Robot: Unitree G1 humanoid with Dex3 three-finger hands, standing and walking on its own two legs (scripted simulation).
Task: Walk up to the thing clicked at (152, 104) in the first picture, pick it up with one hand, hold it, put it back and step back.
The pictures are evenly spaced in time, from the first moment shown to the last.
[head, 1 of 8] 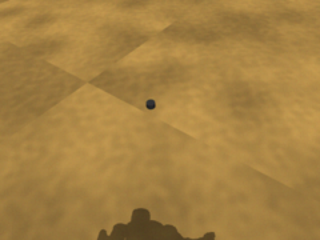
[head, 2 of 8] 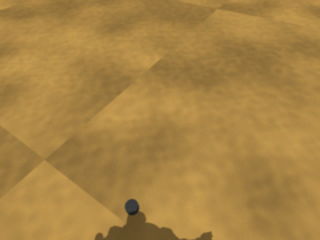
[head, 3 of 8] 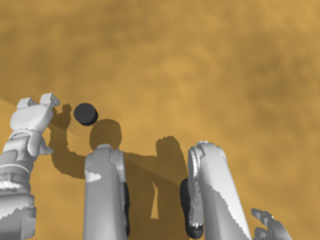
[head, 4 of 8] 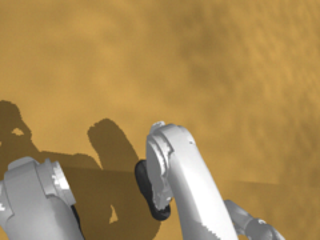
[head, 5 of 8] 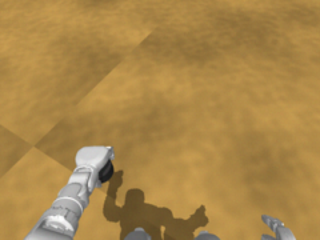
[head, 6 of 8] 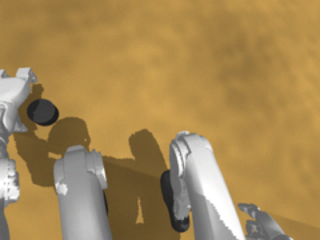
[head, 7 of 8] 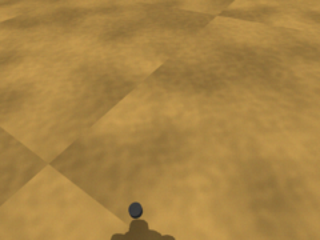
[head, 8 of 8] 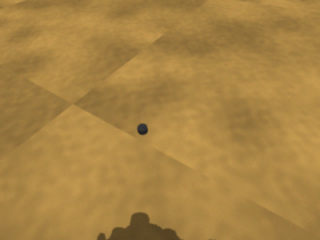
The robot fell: no
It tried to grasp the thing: yes
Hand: left
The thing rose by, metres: 0.70
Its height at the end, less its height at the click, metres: +0.00
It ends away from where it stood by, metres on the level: 0.00
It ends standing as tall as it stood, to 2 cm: yes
